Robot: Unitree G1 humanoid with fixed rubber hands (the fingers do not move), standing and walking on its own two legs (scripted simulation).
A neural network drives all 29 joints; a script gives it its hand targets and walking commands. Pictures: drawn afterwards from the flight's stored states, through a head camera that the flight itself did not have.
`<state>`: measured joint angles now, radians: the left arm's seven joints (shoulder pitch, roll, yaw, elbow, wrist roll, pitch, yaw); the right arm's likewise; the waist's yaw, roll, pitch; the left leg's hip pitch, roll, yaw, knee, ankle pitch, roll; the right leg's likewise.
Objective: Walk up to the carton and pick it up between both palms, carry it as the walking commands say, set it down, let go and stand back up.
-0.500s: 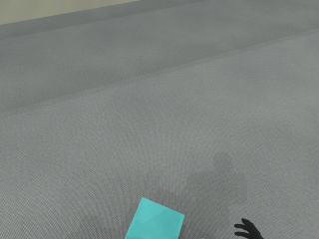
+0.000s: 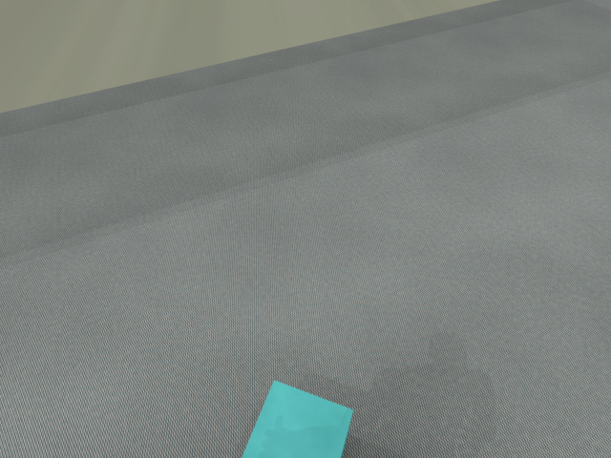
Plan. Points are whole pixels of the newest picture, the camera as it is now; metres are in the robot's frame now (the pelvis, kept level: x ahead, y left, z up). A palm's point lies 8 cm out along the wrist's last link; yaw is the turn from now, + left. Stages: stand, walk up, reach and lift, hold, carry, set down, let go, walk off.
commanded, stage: walk up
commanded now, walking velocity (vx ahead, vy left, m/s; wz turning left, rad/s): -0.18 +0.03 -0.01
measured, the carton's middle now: (300, 447) +0.27 +0.07 -0.62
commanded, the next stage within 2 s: none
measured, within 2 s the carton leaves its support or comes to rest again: neither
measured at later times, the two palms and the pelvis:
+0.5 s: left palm out of the picture -0.10 +0.31 -0.15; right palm out of the picture -0.10 -0.15 -0.10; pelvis -0.15 +0.08 +0.01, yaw +0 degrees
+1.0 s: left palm out of the picture -0.30 +0.31 -0.12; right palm out of the picture -0.18 -0.15 -0.10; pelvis -0.27 +0.08 +0.02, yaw -3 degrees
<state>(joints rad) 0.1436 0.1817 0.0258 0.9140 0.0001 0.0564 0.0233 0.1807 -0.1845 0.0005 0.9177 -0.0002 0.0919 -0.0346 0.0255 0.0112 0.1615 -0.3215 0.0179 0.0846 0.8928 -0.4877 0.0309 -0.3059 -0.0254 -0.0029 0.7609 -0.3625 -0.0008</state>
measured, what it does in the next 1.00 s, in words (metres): walks backwards: left foot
